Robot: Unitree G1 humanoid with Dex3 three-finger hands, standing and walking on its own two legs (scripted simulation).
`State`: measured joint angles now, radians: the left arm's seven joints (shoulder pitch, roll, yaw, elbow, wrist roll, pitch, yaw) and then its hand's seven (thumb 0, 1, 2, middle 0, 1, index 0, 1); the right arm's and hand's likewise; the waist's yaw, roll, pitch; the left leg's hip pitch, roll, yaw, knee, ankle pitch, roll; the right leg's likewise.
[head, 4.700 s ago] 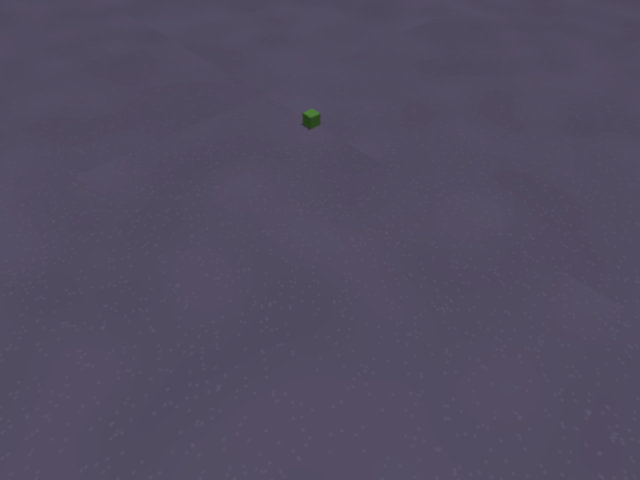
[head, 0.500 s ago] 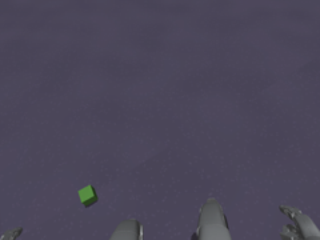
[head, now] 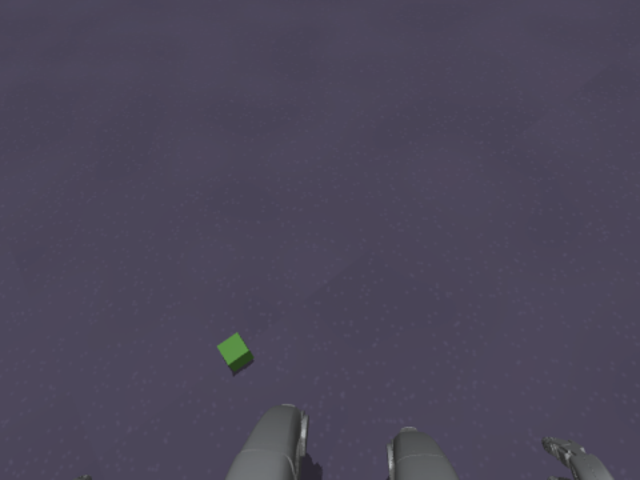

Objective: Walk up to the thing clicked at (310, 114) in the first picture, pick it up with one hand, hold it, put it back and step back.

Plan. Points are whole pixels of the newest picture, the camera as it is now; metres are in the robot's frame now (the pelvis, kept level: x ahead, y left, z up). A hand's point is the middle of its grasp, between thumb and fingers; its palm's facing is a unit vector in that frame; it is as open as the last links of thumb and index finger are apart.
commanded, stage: walk up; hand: left
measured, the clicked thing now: (235, 352) +0.50 +0.31 -0.70
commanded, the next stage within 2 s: none
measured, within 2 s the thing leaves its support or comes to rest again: neither
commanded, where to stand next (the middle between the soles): +0.08 +0.04 m, yaw -5 degrees
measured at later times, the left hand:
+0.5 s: hand out of the picture +0.02 +0.38 -0.15, palm faces -0.09 -0.94 -0.33, open 7.3 cm
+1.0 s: hand (127, 473) +0.15 +0.28 -0.13, palm faces -0.08 -0.90 -0.42, open 7.3 cm
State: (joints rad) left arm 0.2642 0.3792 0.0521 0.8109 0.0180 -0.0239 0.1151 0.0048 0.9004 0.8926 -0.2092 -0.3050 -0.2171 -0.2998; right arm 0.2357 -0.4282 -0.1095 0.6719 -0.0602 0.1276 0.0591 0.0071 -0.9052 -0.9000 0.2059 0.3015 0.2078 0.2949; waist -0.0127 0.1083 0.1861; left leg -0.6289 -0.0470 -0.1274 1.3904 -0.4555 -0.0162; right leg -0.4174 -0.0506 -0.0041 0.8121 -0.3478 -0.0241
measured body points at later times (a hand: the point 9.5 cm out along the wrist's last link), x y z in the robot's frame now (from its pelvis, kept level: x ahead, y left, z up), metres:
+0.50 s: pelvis -0.04 +0.09 +0.01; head -0.01 +0.14 +0.46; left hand +0.02 +0.43 -0.13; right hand -0.08 -0.26 -0.06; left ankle -0.06 +0.26 -0.70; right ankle -0.03 -0.07 -0.64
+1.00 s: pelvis +0.01 +0.02 +0.00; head +0.06 +0.00 +0.45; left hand +0.15 +0.33 -0.10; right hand +0.07 -0.29 -0.13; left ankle +0.09 +0.13 -0.70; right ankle +0.00 -0.10 -0.70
